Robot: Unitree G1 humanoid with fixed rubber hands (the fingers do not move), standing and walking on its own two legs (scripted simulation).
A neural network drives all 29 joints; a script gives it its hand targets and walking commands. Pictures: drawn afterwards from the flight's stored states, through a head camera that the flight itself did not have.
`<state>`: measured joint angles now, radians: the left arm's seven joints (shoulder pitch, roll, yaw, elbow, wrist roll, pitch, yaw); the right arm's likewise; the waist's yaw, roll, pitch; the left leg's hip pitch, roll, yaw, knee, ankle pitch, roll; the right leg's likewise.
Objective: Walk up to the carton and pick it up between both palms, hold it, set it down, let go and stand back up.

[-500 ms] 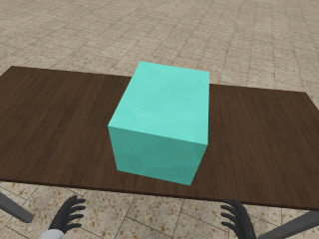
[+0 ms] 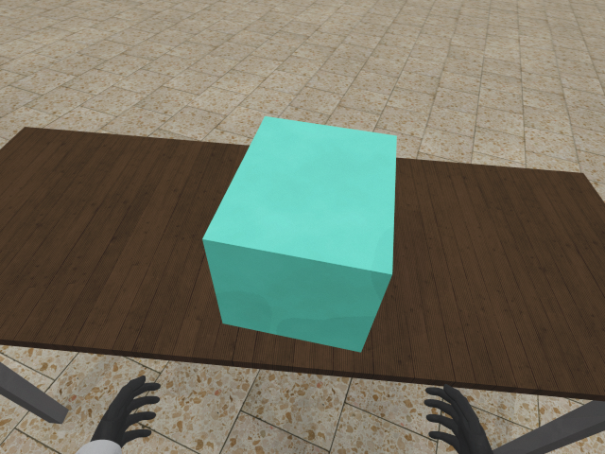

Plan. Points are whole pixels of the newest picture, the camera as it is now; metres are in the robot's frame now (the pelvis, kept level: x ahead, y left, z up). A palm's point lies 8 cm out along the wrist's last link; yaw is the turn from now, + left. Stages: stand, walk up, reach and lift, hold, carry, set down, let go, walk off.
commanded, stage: stand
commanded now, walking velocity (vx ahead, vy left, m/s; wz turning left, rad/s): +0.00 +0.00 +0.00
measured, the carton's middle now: (310, 228) +0.45 -0.03 +0.02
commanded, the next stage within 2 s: none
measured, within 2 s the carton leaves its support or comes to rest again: neither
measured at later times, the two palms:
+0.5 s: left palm (115, 431) +0.18 +0.24 -0.08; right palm (494, 442) +0.15 -0.27 -0.08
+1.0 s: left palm (116, 432) +0.17 +0.24 -0.07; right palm (497, 448) +0.15 -0.27 -0.08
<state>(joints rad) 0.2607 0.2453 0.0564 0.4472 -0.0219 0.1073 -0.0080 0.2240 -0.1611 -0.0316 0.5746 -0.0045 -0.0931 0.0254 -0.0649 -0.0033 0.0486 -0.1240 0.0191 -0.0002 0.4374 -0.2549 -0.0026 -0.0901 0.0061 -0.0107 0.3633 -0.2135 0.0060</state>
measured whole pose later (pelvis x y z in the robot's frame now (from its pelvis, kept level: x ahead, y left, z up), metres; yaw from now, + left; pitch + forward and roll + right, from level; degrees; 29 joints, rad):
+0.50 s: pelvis +0.02 -0.01 +0.00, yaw +0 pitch -1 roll -1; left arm 0.26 0.25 0.06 0.56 0.00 0.01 -0.01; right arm 0.23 -0.27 -0.03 0.59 -0.02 -0.04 0.02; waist -0.06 0.02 0.05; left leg -0.13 0.02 0.00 0.44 -0.29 0.00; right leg -0.11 0.00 -0.01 0.40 -0.27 0.00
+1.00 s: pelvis +0.02 -0.01 +0.00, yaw +0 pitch -2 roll +0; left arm 0.24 0.25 0.06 0.57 0.00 0.01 -0.01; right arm 0.22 -0.27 -0.03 0.60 -0.02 -0.02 0.02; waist -0.06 0.03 0.05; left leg -0.13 0.02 0.00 0.44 -0.28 0.00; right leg -0.12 0.00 -0.01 0.41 -0.27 0.00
